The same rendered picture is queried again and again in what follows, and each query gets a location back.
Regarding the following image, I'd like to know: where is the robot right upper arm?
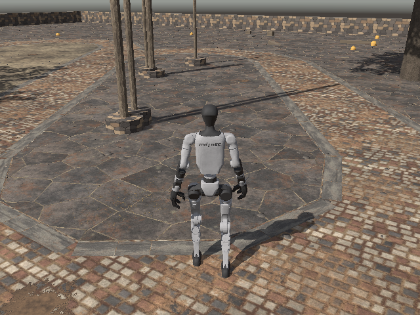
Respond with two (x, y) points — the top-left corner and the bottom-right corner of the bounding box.
(224, 133), (240, 168)

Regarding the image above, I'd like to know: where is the left robot forearm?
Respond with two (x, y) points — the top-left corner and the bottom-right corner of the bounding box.
(172, 161), (186, 192)

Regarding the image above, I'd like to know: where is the left robot hand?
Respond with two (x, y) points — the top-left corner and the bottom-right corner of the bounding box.
(170, 190), (185, 209)

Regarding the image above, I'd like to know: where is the left robot foot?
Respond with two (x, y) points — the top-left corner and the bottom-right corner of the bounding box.
(192, 250), (201, 266)

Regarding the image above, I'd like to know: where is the robot left upper arm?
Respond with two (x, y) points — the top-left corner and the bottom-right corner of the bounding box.
(179, 133), (196, 170)

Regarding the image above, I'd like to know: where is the right robot forearm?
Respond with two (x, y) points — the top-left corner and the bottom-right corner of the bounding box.
(234, 158), (246, 186)

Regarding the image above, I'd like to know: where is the right robot hand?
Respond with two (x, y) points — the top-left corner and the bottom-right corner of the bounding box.
(232, 184), (247, 200)

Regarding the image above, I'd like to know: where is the robot right shin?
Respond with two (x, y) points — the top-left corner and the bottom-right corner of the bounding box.
(221, 222), (230, 268)

